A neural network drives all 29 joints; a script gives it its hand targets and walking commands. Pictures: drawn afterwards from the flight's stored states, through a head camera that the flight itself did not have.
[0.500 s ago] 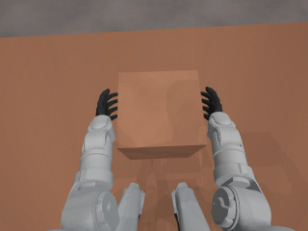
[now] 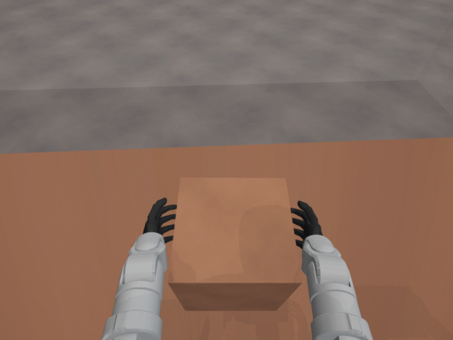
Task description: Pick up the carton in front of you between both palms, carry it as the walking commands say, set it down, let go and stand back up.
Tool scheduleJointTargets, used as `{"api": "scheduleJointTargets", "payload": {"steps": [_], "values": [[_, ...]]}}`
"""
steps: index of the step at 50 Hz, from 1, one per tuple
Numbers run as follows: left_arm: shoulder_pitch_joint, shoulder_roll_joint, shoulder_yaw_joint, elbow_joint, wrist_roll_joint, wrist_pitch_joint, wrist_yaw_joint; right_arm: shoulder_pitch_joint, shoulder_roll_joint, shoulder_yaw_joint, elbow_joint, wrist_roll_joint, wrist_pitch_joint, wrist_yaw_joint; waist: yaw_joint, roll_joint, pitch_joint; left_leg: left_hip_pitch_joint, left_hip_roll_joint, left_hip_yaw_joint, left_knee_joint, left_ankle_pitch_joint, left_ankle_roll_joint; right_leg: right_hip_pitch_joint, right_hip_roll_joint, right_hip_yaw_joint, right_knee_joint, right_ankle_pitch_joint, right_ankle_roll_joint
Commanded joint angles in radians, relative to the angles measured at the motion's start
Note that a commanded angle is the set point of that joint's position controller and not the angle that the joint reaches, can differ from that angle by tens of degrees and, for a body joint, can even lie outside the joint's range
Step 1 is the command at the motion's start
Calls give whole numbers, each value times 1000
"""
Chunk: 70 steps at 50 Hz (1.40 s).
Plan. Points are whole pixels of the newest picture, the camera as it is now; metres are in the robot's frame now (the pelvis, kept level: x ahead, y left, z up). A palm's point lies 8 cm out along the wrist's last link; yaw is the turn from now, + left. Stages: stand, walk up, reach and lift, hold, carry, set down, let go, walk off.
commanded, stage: reach and lift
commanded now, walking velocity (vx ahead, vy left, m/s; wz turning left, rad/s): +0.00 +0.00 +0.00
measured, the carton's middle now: (231, 249) +0.32 +0.00 -0.07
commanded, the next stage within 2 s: hold in 1.14 s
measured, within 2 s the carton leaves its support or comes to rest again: neither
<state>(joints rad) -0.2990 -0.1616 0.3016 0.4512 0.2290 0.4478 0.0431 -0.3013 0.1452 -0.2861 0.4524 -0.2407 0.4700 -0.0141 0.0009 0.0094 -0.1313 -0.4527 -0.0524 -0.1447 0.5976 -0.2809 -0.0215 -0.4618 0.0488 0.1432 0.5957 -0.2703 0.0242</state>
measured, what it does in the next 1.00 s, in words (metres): stands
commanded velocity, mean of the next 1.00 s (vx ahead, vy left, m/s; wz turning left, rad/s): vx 0.00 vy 0.00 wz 0.00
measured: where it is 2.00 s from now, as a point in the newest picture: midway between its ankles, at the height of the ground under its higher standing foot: outside the picture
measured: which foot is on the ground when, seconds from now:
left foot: down 0.00-1.00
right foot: down 0.00-1.00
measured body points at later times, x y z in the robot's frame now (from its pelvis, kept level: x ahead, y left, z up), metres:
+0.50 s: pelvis -0.01 +0.00 +0.01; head -0.03 +0.00 +0.46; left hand +0.30 +0.15 +0.03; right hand +0.30 -0.15 +0.03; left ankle +0.01 +0.13 -0.73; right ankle +0.02 -0.13 -0.73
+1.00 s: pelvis +0.01 +0.00 +0.02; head -0.03 +0.00 +0.47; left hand +0.31 +0.15 +0.04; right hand +0.31 -0.15 +0.04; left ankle +0.01 +0.13 -0.73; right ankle +0.02 -0.13 -0.73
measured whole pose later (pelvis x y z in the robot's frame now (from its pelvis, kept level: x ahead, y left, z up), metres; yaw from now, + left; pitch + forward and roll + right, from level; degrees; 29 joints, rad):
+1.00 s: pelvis +0.01 +0.00 +0.02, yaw +0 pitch -4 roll +0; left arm -0.27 -0.15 0.24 0.32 0.29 0.67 0.00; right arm -0.26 0.15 -0.22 0.30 -0.28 0.69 0.00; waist 0.00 0.00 -0.01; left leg -0.09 -0.03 -0.14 0.37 -0.21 -0.02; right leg -0.10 0.03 0.13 0.37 -0.20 0.02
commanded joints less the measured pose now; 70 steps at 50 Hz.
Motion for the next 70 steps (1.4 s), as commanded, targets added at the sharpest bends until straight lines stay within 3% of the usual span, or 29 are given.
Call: {"api": "scheduleJointTargets", "payload": {"steps": [1, 8, 13, 21, 43, 56, 62, 70], "values": [[-427, -996, -621, 6, -187, 44, -270, -462, 977, 619, -48, 204, 20, 244, -2, -10, -308, 245, -47, 67, -130, 328, 5, 302, 51, -73, -118, 331, 0], [-392, -958, -571, -17, -167, 136, -288, -421, 949, 567, -72, 187, 111, 255, -6, -2, -95, 288, -41, 67, -225, 194, 9, 327, 47, -79, -216, 187, -8], [-493, -969, -522, 11, -154, 141, -302, -526, 957, 520, -47, 170, 116, 272, -2, 1, -54, 274, -35, 74, -229, 75, 18, 313, 42, -88, -215, 68, -18], [-568, -987, -545, -5, -164, 138, -306, -595, 978, 540, -55, 174, 113, 277, -2, -1, -127, 307, -35, 80, -220, 98, 15, 350, 44, -92, -205, 93, -12], [-437, -938, -580, -122, -185, 185, -301, -455, 962, 583, -170, 206, 163, 259, 1, -11, -138, 397, -51, 79, -260, 290, 5, 446, 49, -77, -249, 300, 4], [-430, -936, -588, -159, -195, 217, -298, -449, 942, 588, -209, 213, 193, 261, -2, -7, -113, 410, -49, 74, -276, 289, 2, 454, 53, -80, -263, 285, 1], [-416, -942, -658, -257, -238, 255, -287, -443, 946, 658, -303, 256, 231, 258, -3, -5, -155, 460, -48, 69, -288, 360, -4, 496, 55, -79, -276, 348, 4], [-452, -911, -587, -197, -200, 292, -295, -477, 914, 585, -241, 221, 267, 266, -1, -7, -28, 406, -41, 81, -310, 166, 7, 439, 47, -84, -301, 157, -7]]}}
